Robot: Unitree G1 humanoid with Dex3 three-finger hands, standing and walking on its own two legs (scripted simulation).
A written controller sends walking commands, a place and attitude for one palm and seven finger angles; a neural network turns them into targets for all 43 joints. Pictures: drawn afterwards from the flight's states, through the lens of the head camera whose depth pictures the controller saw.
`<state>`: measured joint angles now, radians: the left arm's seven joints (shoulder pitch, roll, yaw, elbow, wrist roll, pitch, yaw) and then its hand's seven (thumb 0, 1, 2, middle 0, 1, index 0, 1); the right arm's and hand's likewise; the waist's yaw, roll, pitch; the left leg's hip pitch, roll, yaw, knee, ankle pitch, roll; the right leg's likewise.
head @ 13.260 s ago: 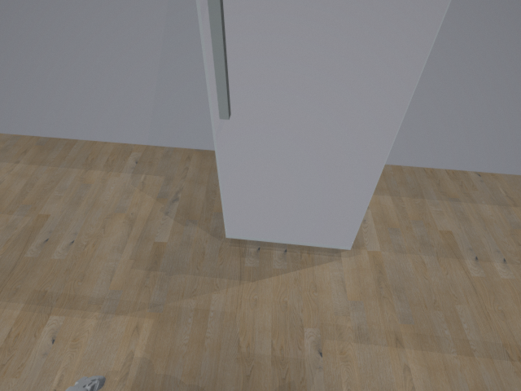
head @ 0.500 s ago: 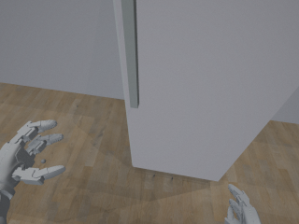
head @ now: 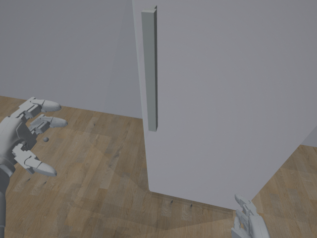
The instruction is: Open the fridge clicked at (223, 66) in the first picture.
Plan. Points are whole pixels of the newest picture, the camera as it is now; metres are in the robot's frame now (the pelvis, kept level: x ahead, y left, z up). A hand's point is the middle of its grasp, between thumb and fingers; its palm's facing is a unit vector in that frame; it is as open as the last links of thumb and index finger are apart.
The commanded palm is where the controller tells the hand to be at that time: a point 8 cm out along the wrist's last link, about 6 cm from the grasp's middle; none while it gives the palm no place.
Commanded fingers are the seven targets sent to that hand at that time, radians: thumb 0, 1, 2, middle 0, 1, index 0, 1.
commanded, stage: raise the hand to about handle height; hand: left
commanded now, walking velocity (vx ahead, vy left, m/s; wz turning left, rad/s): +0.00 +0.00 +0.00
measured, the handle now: (153, 79) +0.50 +0.07 +0.16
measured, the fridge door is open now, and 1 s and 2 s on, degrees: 0 0 0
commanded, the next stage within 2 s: move the hooked fingers beside the handle in 0.70 s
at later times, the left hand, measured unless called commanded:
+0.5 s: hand (55, 124) +0.28 +0.25 +0.19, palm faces -0.03 -0.99 -0.10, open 14.0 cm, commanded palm +0.24 +0.29 +0.21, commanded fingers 0.00 -0.50 0.30 -0.30 -1.20 -0.30 -1.20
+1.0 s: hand (64, 121) +0.29 +0.23 +0.19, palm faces -0.04 -1.00 -0.09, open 14.0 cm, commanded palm +0.26 +0.27 +0.20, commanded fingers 0.00 -0.50 0.30 -0.30 -1.20 -0.30 -1.20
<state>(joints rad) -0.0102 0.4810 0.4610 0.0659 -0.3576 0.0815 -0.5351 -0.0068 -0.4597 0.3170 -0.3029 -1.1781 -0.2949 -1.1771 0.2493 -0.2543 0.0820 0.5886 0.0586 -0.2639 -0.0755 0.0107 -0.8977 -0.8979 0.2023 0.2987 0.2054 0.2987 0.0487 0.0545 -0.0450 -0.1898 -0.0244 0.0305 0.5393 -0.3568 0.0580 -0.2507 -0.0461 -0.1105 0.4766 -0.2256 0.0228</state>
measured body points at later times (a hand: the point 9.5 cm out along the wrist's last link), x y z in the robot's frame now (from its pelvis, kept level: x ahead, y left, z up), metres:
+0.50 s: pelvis +0.00 -0.03 +0.00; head -0.01 -0.04 +0.45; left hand +0.27 +0.30 +0.20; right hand +0.19 -0.26 -0.06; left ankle -0.04 +0.07 -0.73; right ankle +0.01 -0.14 -0.73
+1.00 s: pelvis -0.01 -0.03 +0.00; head -0.02 -0.05 +0.45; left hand +0.28 +0.29 +0.20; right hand +0.18 -0.26 -0.07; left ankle -0.04 +0.07 -0.73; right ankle +0.01 -0.14 -0.73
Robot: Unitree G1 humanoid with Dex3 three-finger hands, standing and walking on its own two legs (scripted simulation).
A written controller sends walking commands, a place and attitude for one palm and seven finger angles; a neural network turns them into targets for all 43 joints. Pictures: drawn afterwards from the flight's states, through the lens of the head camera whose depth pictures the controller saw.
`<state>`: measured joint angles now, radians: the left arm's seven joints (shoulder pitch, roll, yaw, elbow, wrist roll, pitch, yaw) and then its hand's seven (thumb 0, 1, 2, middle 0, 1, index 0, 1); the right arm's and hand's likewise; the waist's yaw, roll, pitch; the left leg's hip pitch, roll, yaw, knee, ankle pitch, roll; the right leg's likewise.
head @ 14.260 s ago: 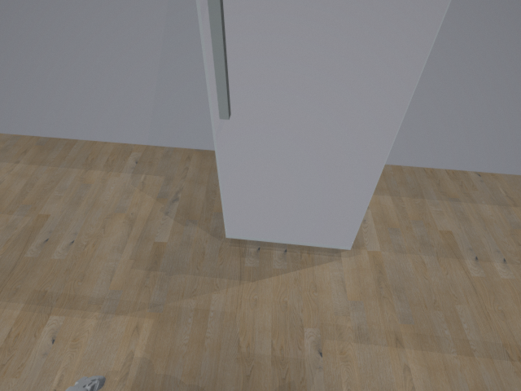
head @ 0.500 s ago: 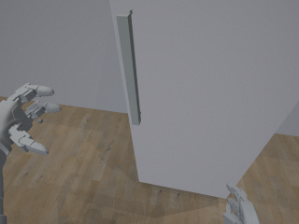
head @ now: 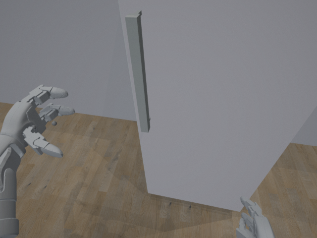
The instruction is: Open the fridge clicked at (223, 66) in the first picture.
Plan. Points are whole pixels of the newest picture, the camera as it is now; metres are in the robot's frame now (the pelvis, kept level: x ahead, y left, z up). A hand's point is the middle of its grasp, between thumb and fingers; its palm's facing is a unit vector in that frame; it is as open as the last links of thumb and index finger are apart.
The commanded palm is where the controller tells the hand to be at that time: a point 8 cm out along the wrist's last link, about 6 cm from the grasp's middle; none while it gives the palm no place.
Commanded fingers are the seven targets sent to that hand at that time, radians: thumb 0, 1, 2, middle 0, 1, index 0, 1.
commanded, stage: move the hooked fingers beside the handle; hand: left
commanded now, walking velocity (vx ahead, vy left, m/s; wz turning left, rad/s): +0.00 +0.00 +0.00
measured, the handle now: (142, 81) +0.50 +0.10 +0.16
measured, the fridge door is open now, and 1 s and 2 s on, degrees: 0 0 0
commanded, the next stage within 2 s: none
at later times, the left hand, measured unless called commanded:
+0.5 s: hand (79, 108) +0.35 +0.22 +0.18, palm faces -0.09 -0.99 -0.05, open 14.0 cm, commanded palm +0.32 +0.27 +0.19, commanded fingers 0.00 -0.50 0.30 -0.30 -1.20 -0.30 -1.20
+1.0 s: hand (99, 95) +0.40 +0.19 +0.18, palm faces -0.12 -0.99 -0.03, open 14.0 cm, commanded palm +0.39 +0.24 +0.19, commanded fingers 0.00 -0.50 0.30 -0.30 -1.20 -0.30 -1.20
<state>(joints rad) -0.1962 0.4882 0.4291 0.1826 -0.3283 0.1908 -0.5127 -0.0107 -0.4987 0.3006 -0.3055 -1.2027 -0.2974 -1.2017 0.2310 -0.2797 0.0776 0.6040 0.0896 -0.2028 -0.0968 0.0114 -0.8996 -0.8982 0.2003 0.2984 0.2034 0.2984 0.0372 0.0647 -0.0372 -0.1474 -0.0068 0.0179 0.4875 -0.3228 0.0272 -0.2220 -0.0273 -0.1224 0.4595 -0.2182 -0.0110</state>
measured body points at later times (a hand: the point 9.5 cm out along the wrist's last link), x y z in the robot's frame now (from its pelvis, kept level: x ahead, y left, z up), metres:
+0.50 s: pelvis +0.00 +0.01 +0.00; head -0.01 -0.01 +0.45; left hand +0.35 +0.28 +0.19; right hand +0.17 -0.23 -0.08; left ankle -0.04 +0.10 -0.74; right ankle +0.02 -0.11 -0.74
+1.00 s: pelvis +0.01 +0.01 +0.00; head +0.01 +0.00 +0.45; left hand +0.40 +0.24 +0.19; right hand +0.14 -0.24 -0.09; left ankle -0.04 +0.10 -0.74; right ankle +0.02 -0.11 -0.74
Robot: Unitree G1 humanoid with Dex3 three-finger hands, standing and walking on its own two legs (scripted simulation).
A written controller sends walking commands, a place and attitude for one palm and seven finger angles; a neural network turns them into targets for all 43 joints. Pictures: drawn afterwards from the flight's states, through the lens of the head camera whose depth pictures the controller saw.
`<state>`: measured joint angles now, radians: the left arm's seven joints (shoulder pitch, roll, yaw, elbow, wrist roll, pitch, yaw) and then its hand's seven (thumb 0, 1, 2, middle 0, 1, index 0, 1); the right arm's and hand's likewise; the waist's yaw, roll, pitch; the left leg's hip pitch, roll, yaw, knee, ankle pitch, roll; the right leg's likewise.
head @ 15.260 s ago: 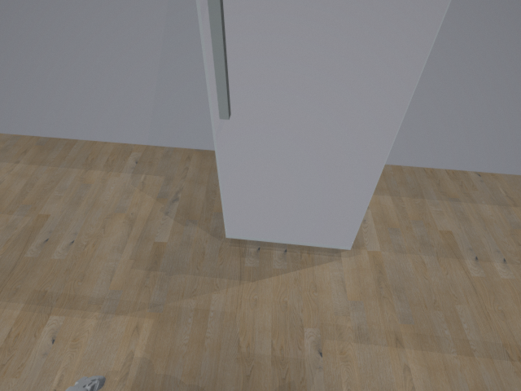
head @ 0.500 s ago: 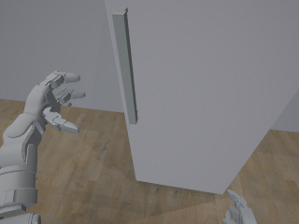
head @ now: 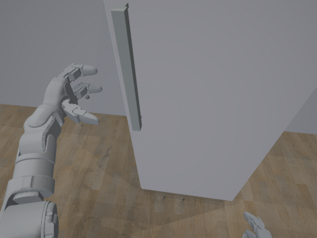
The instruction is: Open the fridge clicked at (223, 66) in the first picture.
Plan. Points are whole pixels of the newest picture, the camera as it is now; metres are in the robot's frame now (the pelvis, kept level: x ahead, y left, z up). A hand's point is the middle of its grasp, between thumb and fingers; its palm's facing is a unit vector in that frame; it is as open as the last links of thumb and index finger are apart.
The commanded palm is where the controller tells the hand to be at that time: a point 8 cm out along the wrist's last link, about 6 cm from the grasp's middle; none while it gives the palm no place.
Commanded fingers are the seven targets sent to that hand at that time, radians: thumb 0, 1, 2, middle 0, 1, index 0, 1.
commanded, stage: move the hooked fingers beside the handle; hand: left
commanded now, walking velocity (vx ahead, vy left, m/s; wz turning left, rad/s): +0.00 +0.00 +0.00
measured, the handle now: (132, 79) +0.49 +0.10 +0.16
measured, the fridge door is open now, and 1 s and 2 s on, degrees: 0 0 0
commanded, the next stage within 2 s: feel for the door with the fingertips in 1.20 s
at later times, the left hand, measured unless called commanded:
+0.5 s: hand (106, 84) +0.44 +0.16 +0.18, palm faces -0.09 -1.00 +0.00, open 14.0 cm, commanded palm +0.42 +0.21 +0.18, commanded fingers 0.00 -0.50 0.30 -0.30 -1.20 -0.30 -1.20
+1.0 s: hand (105, 86) +0.42 +0.15 +0.18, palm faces -0.09 -1.00 +0.00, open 14.0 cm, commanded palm +0.41 +0.21 +0.18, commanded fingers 0.00 -0.50 0.30 -0.30 -1.20 -0.30 -1.20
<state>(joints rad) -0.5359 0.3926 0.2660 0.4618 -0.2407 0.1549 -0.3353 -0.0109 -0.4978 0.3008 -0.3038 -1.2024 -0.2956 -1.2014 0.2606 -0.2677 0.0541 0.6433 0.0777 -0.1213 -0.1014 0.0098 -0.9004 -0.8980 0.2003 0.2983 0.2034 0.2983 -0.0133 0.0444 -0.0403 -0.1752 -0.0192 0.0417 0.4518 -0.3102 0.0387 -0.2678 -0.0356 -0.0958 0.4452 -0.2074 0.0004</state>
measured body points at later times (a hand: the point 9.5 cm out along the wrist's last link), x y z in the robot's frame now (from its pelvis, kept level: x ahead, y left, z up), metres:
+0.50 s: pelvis +0.00 +0.00 +0.00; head +0.02 -0.02 +0.45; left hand +0.44 +0.21 +0.18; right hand +0.08 -0.27 -0.12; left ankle -0.05 +0.09 -0.74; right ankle +0.01 -0.12 -0.74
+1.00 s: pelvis -0.01 -0.01 +0.00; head +0.00 -0.02 +0.45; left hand +0.42 +0.21 +0.19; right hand +0.10 -0.26 -0.11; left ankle -0.05 +0.09 -0.74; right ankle +0.01 -0.12 -0.74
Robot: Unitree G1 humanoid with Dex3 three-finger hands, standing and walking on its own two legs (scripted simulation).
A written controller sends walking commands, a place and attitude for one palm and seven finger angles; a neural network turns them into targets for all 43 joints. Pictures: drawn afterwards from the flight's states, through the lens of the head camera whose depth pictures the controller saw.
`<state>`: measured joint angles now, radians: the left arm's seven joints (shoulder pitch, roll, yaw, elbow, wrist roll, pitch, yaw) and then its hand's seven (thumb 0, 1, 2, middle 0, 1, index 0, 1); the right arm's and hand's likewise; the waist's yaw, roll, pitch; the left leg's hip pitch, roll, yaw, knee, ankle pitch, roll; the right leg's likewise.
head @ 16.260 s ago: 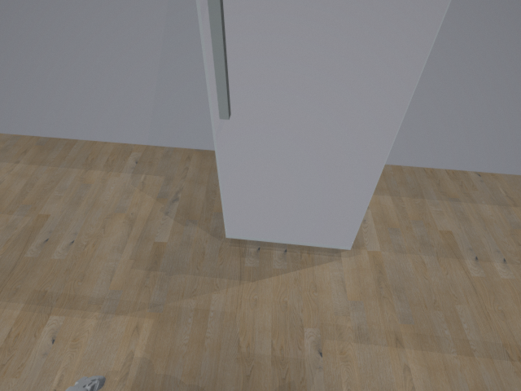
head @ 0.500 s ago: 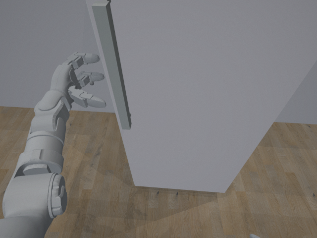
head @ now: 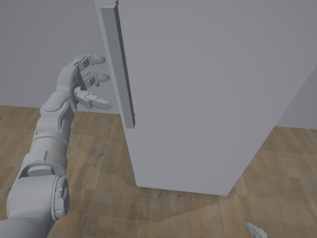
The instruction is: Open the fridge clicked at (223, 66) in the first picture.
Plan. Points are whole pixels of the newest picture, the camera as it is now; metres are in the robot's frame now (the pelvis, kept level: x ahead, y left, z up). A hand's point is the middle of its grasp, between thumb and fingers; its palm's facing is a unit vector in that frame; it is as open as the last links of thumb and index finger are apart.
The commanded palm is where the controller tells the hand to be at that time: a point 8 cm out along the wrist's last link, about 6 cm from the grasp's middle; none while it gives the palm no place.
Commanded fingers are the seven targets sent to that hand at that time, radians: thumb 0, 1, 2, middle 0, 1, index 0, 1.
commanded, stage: move the hooked fingers beside the handle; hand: left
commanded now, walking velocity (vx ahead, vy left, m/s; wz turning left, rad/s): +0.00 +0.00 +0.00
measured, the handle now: (124, 76) +0.50 +0.11 +0.16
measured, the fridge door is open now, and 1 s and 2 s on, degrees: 0 0 0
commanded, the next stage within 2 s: feel for the door with the fingertips in 0.20 s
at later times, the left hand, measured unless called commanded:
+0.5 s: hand (104, 84) +0.44 +0.15 +0.18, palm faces -0.11 -0.99 +0.00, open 14.0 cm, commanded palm +0.41 +0.20 +0.18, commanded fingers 0.00 -0.50 0.30 -0.30 -1.20 -0.30 -1.20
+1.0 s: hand (108, 81) +0.44 +0.14 +0.18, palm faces -0.08 -1.00 +0.00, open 14.0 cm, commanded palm +0.43 +0.19 +0.18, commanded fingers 0.00 -0.50 0.30 -0.30 -1.20 -0.30 -1.20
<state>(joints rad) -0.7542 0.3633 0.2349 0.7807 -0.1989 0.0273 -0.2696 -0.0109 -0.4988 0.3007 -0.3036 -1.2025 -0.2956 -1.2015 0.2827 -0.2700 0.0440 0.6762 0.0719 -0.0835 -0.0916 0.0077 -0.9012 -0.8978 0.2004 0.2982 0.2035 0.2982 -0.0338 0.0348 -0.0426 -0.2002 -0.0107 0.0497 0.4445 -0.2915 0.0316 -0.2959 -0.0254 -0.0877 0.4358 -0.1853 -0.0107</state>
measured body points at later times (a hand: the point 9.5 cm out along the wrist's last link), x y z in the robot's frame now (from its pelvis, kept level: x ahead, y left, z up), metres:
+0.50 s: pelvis +0.01 +0.00 +0.00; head +0.02 -0.01 +0.45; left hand +0.44 +0.20 +0.18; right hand +0.09 -0.26 -0.12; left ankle -0.04 +0.10 -0.74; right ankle +0.02 -0.11 -0.74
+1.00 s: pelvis +0.00 +0.00 +0.00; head +0.01 -0.01 +0.45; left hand +0.44 +0.19 +0.19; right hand +0.11 -0.25 -0.11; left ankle -0.04 +0.10 -0.74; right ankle +0.02 -0.11 -0.74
